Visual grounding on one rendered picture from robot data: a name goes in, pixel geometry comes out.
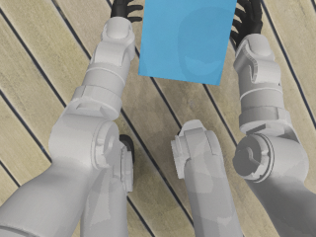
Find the right robot upper arm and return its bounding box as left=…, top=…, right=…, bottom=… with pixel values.
left=232, top=132, right=316, bottom=237

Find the robot right forearm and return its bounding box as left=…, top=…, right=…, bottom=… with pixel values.
left=233, top=34, right=303, bottom=147

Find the robot left hand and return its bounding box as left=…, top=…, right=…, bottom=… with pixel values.
left=110, top=0, right=143, bottom=23

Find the robot left forearm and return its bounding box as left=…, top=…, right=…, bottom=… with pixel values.
left=48, top=16, right=135, bottom=153

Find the left robot thigh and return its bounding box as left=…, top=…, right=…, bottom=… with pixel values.
left=80, top=146, right=133, bottom=237

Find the left robot upper arm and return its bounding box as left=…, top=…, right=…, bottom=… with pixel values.
left=0, top=114, right=120, bottom=237

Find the carton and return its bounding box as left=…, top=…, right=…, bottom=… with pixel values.
left=137, top=0, right=237, bottom=86

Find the robot right hand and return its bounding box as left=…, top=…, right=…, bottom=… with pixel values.
left=230, top=0, right=263, bottom=48

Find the left robot foot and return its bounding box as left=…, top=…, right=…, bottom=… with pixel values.
left=118, top=134, right=135, bottom=193

